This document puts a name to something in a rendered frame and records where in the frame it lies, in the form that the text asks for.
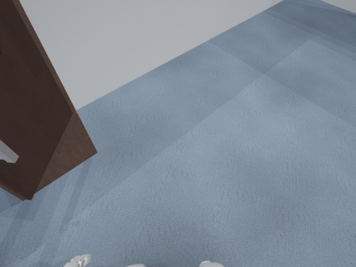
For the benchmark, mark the cupboard door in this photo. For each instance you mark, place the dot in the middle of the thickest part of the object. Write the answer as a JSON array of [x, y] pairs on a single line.
[[33, 111]]

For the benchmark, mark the handle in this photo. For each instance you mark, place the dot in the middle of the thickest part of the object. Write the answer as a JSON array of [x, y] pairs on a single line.
[[7, 154]]

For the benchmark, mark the left robot hand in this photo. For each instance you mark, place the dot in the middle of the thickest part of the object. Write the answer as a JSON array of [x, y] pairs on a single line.
[[79, 261]]

